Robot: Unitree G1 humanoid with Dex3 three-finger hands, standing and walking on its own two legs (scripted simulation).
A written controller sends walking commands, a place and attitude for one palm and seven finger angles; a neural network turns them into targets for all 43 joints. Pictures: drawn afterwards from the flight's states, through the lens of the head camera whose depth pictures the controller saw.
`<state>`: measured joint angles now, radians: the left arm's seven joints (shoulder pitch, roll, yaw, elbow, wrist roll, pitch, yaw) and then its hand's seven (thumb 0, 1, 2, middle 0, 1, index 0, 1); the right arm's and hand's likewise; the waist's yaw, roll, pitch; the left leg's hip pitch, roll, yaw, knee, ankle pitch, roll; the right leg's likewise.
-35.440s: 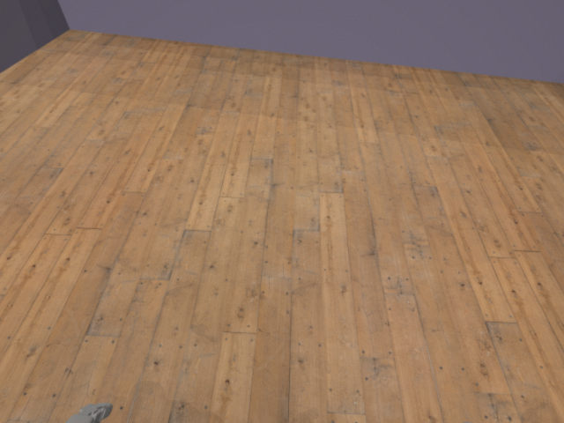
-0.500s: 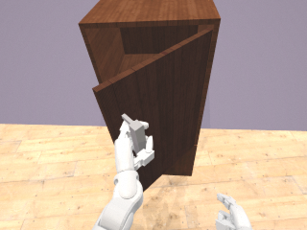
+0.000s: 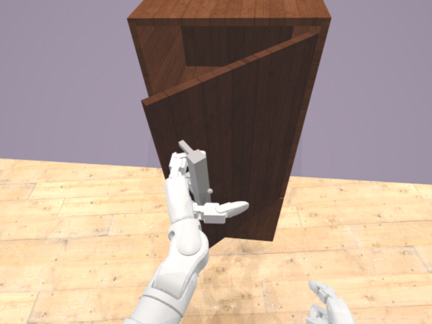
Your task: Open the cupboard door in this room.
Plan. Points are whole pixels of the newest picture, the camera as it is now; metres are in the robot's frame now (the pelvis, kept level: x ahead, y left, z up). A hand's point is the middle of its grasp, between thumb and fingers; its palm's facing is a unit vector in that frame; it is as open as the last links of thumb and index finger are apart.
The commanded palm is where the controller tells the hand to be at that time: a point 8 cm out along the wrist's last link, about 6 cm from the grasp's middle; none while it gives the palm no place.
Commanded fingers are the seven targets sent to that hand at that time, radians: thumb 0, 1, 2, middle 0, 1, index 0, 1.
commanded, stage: open thumb and fingers to let go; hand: left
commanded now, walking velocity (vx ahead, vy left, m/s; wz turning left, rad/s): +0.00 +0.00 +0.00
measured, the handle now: (193, 175) +0.37 +0.07 +0.08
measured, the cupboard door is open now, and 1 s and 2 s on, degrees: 43 48 47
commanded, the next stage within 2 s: slide the hand sideways off the handle in 0.30 s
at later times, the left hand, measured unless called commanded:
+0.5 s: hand (209, 198) +0.32 +0.03 +0.09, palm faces +0.05 -1.00 -0.06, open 15.4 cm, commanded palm +0.28 +0.06 +0.08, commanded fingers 0.00 -0.50 0.30 -0.15 -0.30 -0.15 -0.30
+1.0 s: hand (206, 223) +0.27 +0.03 +0.09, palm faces -0.16 -0.99 -0.02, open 16.2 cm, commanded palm +0.24 +0.09 +0.08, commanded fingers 0.00 -0.50 0.30 -0.15 -0.30 -0.15 -0.30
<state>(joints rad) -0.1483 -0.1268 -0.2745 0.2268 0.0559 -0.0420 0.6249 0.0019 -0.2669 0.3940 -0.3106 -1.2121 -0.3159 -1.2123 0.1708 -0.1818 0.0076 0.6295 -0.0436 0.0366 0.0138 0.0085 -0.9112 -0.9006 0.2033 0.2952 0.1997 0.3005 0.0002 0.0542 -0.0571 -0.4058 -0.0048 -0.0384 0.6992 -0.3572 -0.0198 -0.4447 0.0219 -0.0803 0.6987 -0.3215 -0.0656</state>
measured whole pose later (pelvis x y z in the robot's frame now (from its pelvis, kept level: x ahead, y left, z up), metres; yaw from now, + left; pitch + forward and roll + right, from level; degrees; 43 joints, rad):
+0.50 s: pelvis +0.00 +0.02 -0.01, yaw +0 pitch +4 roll +0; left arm -0.15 -0.08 -0.31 0.20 0.06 -0.07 0.40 -0.01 -0.49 0.30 -0.34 -0.52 -0.26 -0.57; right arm 0.18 -0.18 0.02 0.58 -0.03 0.04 0.03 0.01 -0.91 -0.90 0.20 0.30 0.20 0.30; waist 0.02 0.04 -0.05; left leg -0.44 -0.03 -0.02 0.76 -0.38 0.01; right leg -0.48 0.00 -0.06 0.76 -0.34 -0.04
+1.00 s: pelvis +0.00 +0.01 +0.00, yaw -3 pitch +2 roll +1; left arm 0.11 0.01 -0.29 -0.01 -0.01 -0.14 0.15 -0.01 -0.50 0.30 -0.19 -0.33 -0.18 -0.32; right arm 0.23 -0.20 0.04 0.51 0.00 0.00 0.01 0.01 -0.91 -0.90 0.20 0.30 0.20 0.30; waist 0.00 0.04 -0.03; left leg -0.36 0.00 0.01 0.70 -0.37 0.00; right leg -0.42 0.02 -0.03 0.71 -0.32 -0.05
